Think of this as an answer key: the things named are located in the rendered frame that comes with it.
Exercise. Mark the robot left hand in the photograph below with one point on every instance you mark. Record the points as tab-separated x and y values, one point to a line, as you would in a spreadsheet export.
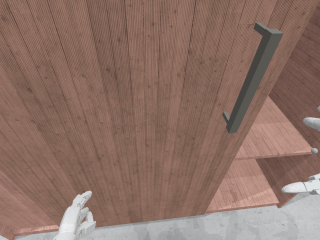
73	216

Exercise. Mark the handle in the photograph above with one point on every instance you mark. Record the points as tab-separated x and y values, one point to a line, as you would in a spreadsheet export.
265	51

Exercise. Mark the robot right hand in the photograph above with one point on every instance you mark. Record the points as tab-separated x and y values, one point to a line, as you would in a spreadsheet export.
313	185

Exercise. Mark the wardrobe door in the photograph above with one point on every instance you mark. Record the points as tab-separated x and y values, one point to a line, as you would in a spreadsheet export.
17	210
125	98

